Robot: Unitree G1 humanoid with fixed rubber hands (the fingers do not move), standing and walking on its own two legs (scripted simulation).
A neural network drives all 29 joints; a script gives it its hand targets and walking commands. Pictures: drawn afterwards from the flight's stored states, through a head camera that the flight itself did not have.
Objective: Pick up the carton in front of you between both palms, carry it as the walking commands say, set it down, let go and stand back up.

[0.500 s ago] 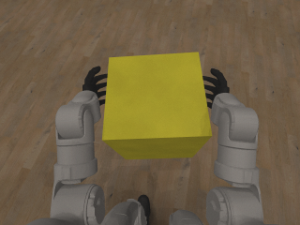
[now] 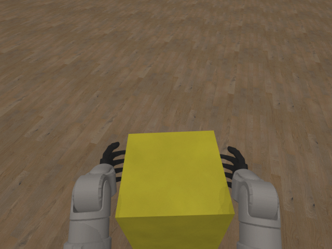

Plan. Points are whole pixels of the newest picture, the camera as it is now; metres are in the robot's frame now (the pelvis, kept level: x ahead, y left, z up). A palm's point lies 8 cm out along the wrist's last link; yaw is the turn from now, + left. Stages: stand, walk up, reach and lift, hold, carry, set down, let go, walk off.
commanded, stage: carry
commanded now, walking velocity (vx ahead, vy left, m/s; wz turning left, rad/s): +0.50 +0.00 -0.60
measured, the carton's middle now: (173, 194) +0.26 +0.01 -0.01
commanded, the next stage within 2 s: none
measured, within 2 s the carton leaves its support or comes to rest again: neither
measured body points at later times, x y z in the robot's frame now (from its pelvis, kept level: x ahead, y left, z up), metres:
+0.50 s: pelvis +0.29 +0.00 +0.00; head +0.28 +0.03 +0.45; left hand +0.61 +0.05 +0.08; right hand +0.50 -0.24 +0.09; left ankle +0.25 +0.14 -0.74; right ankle +0.33 -0.15 -0.70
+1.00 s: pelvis +0.58 -0.16 +0.00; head +0.59 -0.18 +0.45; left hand +0.90 -0.20 +0.07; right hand +0.73 -0.45 +0.06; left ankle +0.78 -0.09 -0.70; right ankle +0.48 -0.17 -0.74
